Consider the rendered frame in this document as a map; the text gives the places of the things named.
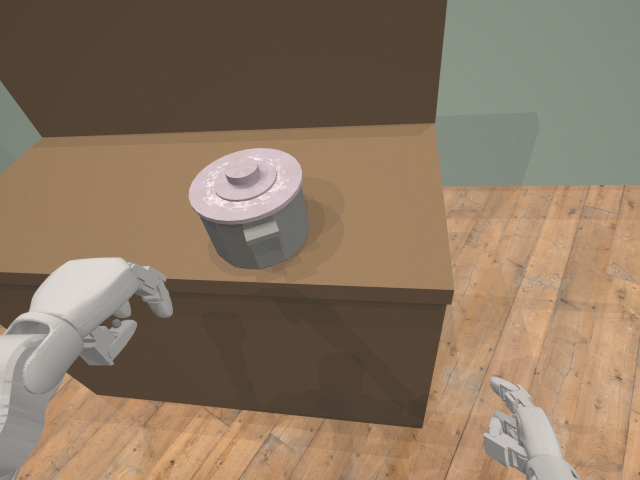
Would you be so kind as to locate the pot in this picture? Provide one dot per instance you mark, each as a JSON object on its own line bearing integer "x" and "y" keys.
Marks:
{"x": 263, "y": 243}

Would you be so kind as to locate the table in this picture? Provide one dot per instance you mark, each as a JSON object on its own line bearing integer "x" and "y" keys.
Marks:
{"x": 134, "y": 98}

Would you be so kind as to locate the lid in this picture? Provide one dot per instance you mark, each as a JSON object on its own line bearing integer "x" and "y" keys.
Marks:
{"x": 213, "y": 198}

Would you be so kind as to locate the left robot forearm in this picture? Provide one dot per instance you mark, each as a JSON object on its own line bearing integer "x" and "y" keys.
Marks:
{"x": 36, "y": 351}

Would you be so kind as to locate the robot right hand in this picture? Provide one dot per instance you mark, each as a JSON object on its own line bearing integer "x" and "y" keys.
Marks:
{"x": 529, "y": 436}

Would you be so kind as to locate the right robot forearm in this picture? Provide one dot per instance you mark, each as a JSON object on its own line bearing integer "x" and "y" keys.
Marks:
{"x": 550, "y": 468}

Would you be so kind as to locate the robot left hand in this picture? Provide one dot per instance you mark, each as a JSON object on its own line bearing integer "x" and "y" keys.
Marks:
{"x": 85, "y": 292}

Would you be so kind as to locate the knob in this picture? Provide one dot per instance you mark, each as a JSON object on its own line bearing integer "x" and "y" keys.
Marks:
{"x": 242, "y": 171}

